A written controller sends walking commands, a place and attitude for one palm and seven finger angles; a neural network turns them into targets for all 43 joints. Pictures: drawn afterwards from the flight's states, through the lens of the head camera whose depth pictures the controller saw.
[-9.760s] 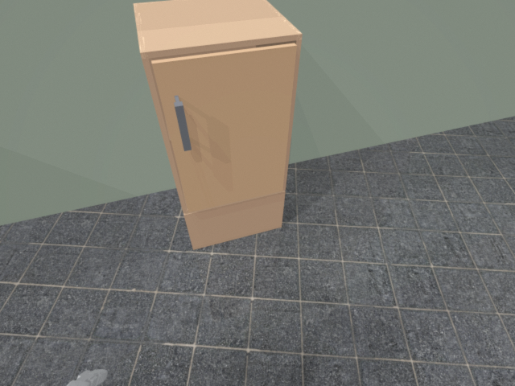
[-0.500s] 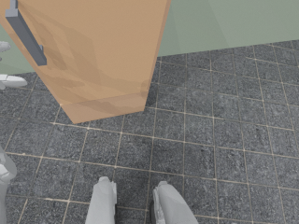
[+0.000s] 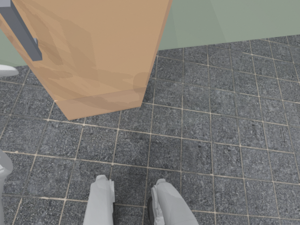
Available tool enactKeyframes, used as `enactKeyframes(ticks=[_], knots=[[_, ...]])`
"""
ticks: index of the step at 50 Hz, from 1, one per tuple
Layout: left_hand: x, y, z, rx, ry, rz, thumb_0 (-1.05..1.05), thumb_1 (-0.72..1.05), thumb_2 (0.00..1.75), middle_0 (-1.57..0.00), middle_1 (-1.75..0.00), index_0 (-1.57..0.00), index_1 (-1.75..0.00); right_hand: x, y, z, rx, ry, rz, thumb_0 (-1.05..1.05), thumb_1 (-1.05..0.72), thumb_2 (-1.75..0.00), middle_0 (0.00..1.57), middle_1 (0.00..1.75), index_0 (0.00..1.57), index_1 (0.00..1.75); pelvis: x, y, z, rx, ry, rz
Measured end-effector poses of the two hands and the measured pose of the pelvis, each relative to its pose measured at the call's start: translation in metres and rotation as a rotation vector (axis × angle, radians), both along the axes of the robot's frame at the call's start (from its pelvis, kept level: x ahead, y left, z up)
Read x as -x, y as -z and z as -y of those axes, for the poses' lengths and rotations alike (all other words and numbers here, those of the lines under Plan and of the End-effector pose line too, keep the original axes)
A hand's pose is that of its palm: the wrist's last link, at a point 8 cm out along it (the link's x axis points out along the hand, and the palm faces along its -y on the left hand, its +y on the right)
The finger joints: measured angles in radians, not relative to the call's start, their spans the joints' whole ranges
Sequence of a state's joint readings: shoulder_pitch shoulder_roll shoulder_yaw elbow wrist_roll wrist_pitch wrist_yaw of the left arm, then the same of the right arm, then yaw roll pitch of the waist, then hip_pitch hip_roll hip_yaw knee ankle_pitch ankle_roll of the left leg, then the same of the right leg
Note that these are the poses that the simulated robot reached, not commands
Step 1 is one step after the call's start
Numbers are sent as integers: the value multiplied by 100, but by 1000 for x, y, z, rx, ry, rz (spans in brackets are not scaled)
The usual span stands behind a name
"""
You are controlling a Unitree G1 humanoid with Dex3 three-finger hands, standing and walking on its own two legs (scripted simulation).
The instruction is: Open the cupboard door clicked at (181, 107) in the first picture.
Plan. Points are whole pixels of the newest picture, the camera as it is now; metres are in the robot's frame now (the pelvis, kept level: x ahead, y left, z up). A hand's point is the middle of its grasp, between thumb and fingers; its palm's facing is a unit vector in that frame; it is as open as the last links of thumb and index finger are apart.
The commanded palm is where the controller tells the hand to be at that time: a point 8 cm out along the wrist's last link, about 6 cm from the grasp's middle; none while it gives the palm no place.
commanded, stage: move the hooked fingers beside the handle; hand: left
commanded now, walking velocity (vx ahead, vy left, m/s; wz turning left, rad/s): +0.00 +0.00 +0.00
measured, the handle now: (22, 27) +0.56 +0.28 +0.08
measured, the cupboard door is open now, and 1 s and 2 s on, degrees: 0 0 0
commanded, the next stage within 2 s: slide the fingers in behind the handle in 0.42 s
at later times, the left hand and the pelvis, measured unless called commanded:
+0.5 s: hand out of the picture +0.49 +0.33 +0.07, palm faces +0.20 -0.98 +0.00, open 14.0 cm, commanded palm +0.48 +0.35 +0.06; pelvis +0.00 +0.00 +0.00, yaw +1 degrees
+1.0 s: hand (6, 49) +0.50 +0.30 +0.07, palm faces +0.24 -0.97 -0.01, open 14.0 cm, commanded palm +0.48 +0.32 +0.06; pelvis +0.00 -0.01 +0.00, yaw +0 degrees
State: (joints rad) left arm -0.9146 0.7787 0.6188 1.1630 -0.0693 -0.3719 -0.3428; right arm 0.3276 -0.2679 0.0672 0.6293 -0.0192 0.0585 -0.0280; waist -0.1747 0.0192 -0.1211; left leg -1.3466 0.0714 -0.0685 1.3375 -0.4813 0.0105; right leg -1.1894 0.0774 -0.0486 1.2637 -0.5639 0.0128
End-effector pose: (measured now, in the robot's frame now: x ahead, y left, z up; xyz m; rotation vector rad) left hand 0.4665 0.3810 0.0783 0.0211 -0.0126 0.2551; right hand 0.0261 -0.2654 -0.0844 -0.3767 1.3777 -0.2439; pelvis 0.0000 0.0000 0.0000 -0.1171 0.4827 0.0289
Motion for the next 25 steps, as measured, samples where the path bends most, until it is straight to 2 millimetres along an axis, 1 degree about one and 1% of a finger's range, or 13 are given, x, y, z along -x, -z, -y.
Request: enactKeyframes(ticks=[4,8,12,16,20,25], knots=[[2,-4,2,-4,38,-29,-1,-50,30,-30,-120,-30,-120,-2,-3,-3,-9,-3,-3,0,-91,-89,20,30,20,30,-2,-5,-2,0,-6,10],[8,4,5,37,51,-74,-1,-50,30,-30,-120,-30,-120,-7,-6,-4,-12,-10,13,0,-91,-89,20,30,20,30,-3,-8,-3,-4,-4,17],[12,10,3,41,22,-62,-1,-50,30,-30,-120,-30,-120,-11,-7,-3,-3,-22,33,0,-91,-89,20,30,20,30,-3,-7,-3,-5,-4,19],[11,6,-3,10,-7,-6,-1,-50,30,-30,-120,-30,-120,-13,-5,1,12,-30,37,0,-91,-89,20,30,20,30,0,-2,-2,0,-6,16],[8,2,-1,-6,22,5,-1,-50,30,-30,-120,-30,-120,-12,-3,2,14,-32,19,0,-91,-89,20,30,20,30,1,-1,-1,2,-13,14],[7,12,5,36,55,-60,-1,-50,30,-30,-120,-30,-120,-10,-2,1,11,-29,16,0,-91,-89,20,30,20,30,2,-2,-1,1,-12,9]])
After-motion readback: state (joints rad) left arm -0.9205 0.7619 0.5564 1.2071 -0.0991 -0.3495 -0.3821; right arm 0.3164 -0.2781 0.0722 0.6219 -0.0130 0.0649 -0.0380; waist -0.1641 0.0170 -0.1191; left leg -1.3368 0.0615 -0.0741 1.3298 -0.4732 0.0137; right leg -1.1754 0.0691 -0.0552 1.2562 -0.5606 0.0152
